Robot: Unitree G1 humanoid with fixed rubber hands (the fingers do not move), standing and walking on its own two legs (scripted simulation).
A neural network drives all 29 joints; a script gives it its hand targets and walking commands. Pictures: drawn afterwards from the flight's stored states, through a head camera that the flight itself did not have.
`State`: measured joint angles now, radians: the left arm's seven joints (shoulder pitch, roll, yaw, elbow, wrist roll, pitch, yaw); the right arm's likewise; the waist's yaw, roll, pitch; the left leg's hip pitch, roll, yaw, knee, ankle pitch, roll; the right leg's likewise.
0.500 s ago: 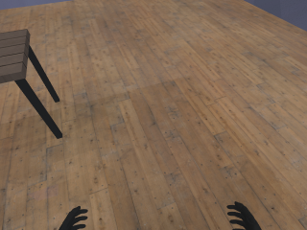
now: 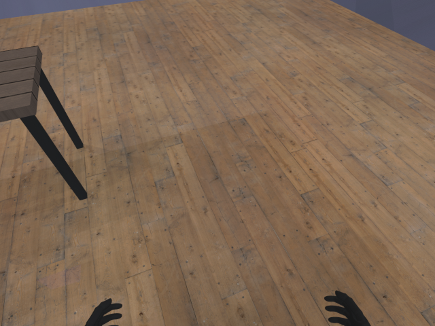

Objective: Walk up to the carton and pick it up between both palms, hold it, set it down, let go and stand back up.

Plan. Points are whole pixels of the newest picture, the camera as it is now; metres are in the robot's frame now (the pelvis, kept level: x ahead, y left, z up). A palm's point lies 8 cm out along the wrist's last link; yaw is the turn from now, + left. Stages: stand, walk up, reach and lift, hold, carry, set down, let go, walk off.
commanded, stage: stand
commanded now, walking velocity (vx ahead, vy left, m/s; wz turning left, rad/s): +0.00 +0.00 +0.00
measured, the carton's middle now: out of the picture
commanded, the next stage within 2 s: walk up in 1.24 s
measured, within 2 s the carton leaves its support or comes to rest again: neither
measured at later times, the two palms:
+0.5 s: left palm out of the picture +0.12 +0.25 -0.09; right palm out of the picture +0.11 -0.25 -0.09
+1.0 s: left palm out of the picture +0.11 +0.25 -0.09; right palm out of the picture +0.09 -0.25 -0.09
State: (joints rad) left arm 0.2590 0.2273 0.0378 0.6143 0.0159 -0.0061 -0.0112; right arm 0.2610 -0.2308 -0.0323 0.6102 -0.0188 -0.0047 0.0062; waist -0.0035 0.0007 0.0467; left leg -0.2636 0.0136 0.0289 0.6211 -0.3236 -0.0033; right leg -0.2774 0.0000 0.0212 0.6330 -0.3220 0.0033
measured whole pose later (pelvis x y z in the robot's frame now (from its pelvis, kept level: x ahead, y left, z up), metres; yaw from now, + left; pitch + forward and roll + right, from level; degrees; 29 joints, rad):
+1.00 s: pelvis -0.01 +0.00 +0.00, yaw -2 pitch -2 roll +0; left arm 0.28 0.24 0.03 0.64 0.01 -0.01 -0.01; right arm 0.29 -0.25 -0.02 0.65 -0.01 0.00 0.00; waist 0.00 0.00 0.05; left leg -0.25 0.02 0.05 0.59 -0.30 0.00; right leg -0.27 0.01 0.04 0.60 -0.29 0.01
